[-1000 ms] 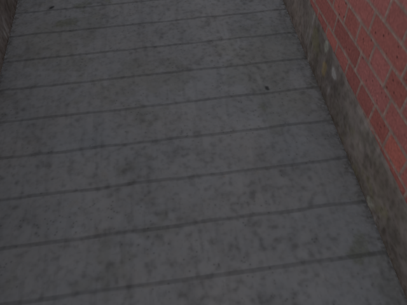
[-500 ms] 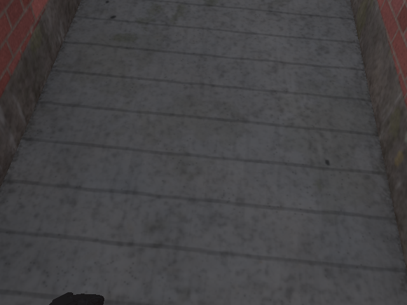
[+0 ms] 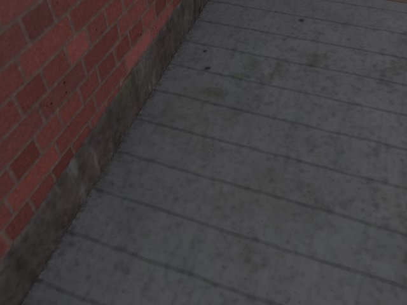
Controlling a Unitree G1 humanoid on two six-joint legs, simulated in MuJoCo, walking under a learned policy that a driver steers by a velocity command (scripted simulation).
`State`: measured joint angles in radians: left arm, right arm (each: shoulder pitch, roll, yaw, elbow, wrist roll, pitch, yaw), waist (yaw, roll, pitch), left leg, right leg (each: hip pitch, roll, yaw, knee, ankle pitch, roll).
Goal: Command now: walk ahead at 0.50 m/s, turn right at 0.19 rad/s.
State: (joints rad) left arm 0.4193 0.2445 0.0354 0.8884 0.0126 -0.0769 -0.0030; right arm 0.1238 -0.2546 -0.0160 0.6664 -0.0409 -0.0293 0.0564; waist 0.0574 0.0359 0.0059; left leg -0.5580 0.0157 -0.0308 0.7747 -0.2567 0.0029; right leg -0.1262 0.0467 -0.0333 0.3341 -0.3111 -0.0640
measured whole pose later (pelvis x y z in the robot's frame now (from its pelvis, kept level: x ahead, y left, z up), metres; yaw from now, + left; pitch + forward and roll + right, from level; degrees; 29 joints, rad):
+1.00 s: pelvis +0.47 -0.15 +0.04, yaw -34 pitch +2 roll +1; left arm 0.39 0.26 0.07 0.78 0.01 -0.02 0.01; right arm 0.05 -0.23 -0.01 0.66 -0.04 0.00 0.01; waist 0.07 0.03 0.06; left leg -0.74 0.05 -0.02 0.93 -0.17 -0.05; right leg -0.12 0.15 0.15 0.34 -0.31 -0.11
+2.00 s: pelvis +0.56 -0.23 +0.05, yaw -8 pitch +0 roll +2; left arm 0.23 0.25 0.03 0.70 0.03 0.01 0.05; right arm 0.21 -0.29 -0.08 0.73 -0.01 0.10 0.04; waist 0.01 0.03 0.07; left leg -0.41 -0.05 -0.03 0.93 -0.43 -0.07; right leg -0.19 -0.04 -0.11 0.42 -0.32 -0.05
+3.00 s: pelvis +0.51 -0.23 +0.05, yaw -20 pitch +1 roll +2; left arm 0.24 0.27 0.06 0.73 0.00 0.05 0.02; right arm 0.21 -0.30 -0.05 0.75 -0.02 0.05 -0.02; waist 0.00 0.04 0.06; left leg -0.53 -0.02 -0.04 1.05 -0.34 -0.05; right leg -0.20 0.10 0.14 0.39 -0.28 -0.10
